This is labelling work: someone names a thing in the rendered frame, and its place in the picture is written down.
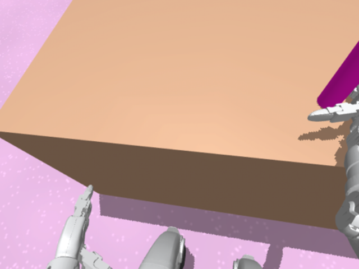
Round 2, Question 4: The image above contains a right robot hand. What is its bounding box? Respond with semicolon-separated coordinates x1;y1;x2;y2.
307;84;359;123

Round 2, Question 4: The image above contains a can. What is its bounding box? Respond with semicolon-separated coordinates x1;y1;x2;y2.
317;41;359;109

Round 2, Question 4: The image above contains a right robot arm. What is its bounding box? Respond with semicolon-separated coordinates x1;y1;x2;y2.
335;117;359;259

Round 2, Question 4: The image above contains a left robot arm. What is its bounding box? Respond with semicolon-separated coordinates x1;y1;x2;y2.
46;257;80;269

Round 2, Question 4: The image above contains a left robot hand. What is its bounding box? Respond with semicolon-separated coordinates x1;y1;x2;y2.
54;185;112;269

